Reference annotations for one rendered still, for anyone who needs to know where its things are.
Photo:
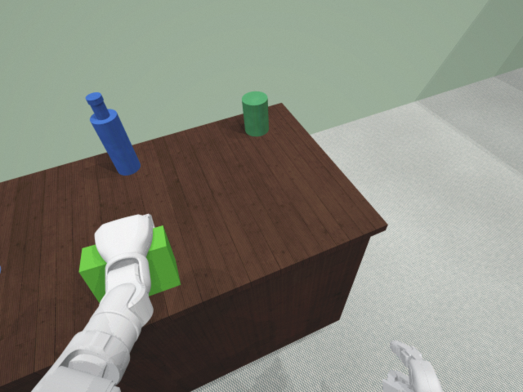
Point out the robot left upper arm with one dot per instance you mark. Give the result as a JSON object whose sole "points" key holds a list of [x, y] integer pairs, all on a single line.
{"points": [[65, 379]]}

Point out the table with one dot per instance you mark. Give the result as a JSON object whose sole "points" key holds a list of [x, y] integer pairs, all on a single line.
{"points": [[267, 232]]}

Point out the robot right hand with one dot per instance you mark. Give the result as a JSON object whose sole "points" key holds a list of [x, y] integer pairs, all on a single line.
{"points": [[422, 377]]}

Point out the robot left hand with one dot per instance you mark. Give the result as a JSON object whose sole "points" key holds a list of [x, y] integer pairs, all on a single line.
{"points": [[128, 234]]}

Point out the left robot forearm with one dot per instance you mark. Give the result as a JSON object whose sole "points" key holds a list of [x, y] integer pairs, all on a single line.
{"points": [[103, 347]]}

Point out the sponge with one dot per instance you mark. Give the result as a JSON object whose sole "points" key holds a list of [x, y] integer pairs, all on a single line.
{"points": [[162, 263]]}

